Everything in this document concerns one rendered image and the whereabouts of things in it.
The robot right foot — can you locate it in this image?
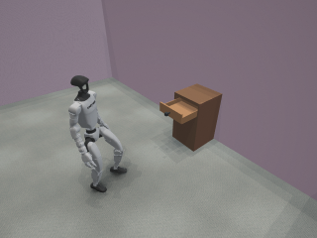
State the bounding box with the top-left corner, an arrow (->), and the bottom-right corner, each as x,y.
90,182 -> 107,192

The robot head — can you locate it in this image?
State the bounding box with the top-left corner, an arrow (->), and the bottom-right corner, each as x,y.
70,75 -> 90,102

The robot right upper arm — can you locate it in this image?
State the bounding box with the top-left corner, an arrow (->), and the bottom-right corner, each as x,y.
68,102 -> 81,133

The left robot forearm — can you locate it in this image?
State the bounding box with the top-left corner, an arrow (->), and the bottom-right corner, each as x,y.
97,109 -> 105,126

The right robot forearm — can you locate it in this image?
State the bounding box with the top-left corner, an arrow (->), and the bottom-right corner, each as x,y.
69,128 -> 87,155

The cabinet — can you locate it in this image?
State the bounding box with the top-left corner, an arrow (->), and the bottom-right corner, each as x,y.
172,83 -> 223,152

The robot left upper arm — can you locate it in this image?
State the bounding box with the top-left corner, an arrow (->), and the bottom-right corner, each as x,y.
88,90 -> 97,109

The robot right hand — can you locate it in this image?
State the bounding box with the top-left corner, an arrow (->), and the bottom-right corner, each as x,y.
81,152 -> 97,168

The drawer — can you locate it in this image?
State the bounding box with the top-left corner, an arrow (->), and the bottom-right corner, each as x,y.
159,97 -> 198,124

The robot left hand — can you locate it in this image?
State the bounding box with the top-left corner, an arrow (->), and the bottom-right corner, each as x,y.
100,123 -> 111,131

